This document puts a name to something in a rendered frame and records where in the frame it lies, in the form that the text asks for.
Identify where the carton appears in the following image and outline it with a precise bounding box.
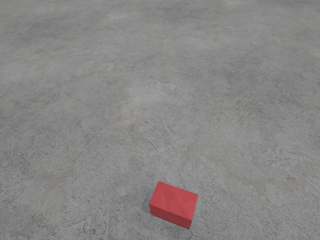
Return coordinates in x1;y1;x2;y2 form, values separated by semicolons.
149;181;198;230

